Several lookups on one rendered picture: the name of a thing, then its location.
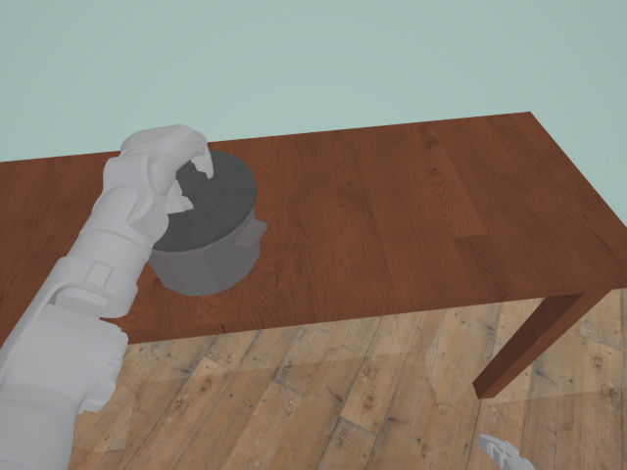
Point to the left robot upper arm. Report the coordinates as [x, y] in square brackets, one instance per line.
[68, 362]

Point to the table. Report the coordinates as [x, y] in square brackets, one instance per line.
[361, 222]

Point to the knob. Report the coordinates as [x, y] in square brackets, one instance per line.
[191, 182]

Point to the right robot hand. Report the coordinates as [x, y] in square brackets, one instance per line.
[505, 455]

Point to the left robot forearm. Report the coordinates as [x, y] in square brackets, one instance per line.
[98, 276]

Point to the lid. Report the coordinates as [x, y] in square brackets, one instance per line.
[222, 205]

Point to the left robot hand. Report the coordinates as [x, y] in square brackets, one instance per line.
[183, 144]

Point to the pot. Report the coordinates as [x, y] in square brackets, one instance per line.
[213, 268]

